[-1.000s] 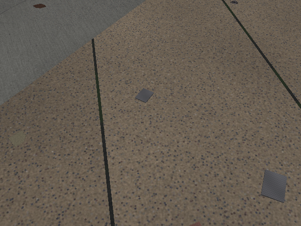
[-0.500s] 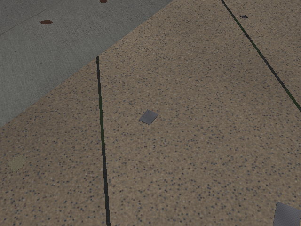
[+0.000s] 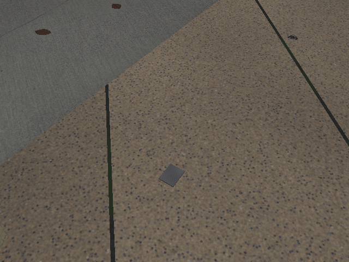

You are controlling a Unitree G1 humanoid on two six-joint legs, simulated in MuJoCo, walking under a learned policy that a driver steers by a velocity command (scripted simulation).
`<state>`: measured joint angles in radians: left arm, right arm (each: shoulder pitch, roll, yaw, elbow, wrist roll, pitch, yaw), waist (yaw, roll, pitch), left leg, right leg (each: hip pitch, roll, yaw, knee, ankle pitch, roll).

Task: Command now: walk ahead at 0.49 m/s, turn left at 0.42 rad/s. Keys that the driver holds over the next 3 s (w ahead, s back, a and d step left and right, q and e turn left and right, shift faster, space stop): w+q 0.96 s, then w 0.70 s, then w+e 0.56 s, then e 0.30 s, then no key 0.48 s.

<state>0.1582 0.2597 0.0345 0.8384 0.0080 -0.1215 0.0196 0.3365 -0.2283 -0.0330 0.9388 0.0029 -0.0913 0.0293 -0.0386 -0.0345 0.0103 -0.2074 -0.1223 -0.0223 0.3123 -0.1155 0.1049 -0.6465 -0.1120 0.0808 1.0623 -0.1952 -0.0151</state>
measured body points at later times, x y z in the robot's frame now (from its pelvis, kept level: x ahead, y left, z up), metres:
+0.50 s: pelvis +0.26 -0.05 +0.00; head +0.28 -0.05 +0.45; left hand +0.22 +0.23 -0.12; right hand +0.47 -0.27 -0.11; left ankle +0.27 +0.13 -0.66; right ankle +0.26 -0.15 -0.74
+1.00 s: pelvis +0.47 +0.12 +0.00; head +0.49 +0.15 +0.45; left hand +0.46 +0.44 -0.10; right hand +0.70 -0.06 -0.10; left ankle +0.45 +0.18 -0.74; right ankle +0.61 -0.01 -0.66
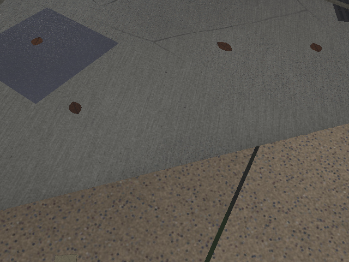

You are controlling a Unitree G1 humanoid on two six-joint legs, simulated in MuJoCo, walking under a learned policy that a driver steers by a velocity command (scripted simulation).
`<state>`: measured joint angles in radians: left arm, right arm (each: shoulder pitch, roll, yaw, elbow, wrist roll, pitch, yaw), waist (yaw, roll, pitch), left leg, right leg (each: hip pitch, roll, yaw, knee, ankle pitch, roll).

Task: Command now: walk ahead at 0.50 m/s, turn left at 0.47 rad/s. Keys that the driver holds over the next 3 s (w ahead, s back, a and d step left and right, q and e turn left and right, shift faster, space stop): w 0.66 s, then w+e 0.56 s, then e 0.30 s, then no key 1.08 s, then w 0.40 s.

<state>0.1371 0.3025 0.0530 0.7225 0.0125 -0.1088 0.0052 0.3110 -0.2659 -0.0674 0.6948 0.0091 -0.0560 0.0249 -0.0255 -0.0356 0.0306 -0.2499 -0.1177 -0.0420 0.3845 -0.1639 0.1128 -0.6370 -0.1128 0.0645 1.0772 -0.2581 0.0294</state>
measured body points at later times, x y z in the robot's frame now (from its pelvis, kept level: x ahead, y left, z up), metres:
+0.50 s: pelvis +0.30 -0.07 +0.00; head +0.32 -0.06 +0.45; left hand +0.37 +0.19 -0.13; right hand +0.37 -0.32 -0.13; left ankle +0.21 +0.05 -0.65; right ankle +0.34 -0.15 -0.74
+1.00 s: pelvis +0.58 -0.01 -0.01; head +0.60 +0.00 +0.44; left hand +0.59 +0.23 -0.15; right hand +0.73 -0.26 -0.11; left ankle +0.64 +0.09 -0.74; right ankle +0.46 -0.14 -0.65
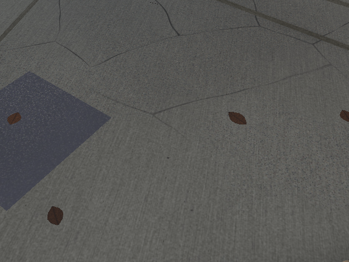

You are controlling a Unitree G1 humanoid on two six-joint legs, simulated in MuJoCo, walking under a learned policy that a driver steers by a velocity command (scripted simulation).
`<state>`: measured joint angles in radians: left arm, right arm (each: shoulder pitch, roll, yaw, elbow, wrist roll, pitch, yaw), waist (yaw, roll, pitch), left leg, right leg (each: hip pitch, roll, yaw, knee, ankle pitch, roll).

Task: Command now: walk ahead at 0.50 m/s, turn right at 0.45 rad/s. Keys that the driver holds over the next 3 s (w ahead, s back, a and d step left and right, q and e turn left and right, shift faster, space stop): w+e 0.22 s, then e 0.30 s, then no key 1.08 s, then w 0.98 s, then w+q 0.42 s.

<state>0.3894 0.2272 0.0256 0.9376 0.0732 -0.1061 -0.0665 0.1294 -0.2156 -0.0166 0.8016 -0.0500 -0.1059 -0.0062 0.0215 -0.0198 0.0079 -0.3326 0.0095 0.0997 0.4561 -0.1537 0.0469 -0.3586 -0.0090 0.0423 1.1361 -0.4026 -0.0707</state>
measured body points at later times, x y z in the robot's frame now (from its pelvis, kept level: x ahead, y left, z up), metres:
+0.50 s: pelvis +0.21 -0.06 -0.02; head +0.26 -0.09 +0.43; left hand +0.39 +0.16 -0.14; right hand +0.22 -0.34 -0.15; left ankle +0.15 +0.09 -0.65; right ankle +0.27 -0.16 -0.74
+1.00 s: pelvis +0.29 -0.03 -0.08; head +0.30 +0.00 +0.37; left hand +0.47 +0.17 -0.23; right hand +0.27 -0.30 -0.19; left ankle +0.34 +0.06 -0.83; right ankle +0.26 -0.15 -0.70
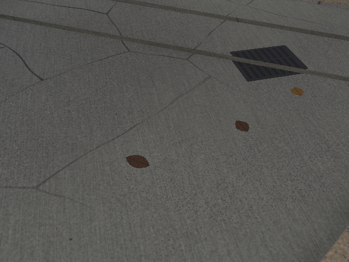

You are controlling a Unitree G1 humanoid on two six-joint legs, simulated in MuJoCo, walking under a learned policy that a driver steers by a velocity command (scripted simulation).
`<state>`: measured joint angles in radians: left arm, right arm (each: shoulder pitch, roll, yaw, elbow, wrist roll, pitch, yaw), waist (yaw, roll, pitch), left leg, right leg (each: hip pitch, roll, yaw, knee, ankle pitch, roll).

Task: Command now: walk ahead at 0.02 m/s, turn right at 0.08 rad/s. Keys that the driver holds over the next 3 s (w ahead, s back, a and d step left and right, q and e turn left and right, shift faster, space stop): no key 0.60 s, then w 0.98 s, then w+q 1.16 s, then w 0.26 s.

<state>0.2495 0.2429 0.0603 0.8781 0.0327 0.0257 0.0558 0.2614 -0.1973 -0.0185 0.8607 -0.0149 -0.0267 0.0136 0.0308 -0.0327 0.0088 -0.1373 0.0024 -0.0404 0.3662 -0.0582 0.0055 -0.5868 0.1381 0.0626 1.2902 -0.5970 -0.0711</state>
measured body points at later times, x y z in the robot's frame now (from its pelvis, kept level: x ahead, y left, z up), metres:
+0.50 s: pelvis -0.04 -0.03 +0.01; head -0.04 -0.05 +0.46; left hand +0.05 +0.19 -0.12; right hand -0.01 -0.28 -0.15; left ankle -0.03 +0.13 -0.69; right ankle -0.06 -0.10 -0.66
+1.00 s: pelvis -0.04 +0.01 +0.06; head -0.05 +0.03 +0.51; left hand -0.03 +0.28 -0.09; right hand +0.03 -0.23 -0.07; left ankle -0.14 +0.10 -0.66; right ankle -0.06 -0.09 -0.63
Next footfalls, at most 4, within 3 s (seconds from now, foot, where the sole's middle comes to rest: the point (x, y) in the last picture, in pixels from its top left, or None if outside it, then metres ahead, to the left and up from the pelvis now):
0.34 right None -0.02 -0.10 -0.69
0.92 left None -0.10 0.10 -0.70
1.44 right None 0.34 -0.09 -0.80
1.90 left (128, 250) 0.60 0.18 -0.80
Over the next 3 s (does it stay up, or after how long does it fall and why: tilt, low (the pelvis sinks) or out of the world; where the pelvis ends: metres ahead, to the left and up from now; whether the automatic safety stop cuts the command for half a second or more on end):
stays up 0.96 0.31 -0.04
